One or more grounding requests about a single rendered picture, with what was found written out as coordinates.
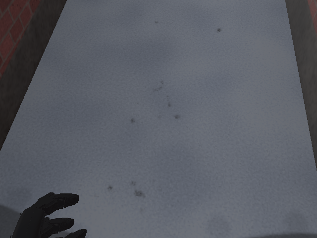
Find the left robot hand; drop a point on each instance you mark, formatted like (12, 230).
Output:
(33, 224)

